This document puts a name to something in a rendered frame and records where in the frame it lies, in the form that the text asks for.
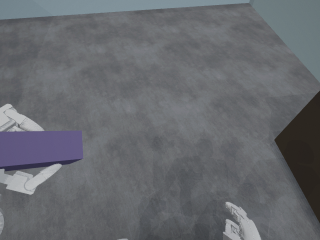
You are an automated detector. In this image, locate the left robot hand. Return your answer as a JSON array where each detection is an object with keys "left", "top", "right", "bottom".
[{"left": 0, "top": 104, "right": 62, "bottom": 195}]

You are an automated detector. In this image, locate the right robot hand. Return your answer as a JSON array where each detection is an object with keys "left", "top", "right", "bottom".
[{"left": 223, "top": 202, "right": 261, "bottom": 240}]

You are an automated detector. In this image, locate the table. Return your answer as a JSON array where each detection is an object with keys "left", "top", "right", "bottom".
[{"left": 274, "top": 91, "right": 320, "bottom": 223}]

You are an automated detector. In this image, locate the sponge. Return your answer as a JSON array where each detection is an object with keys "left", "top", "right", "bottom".
[{"left": 0, "top": 130, "right": 84, "bottom": 171}]

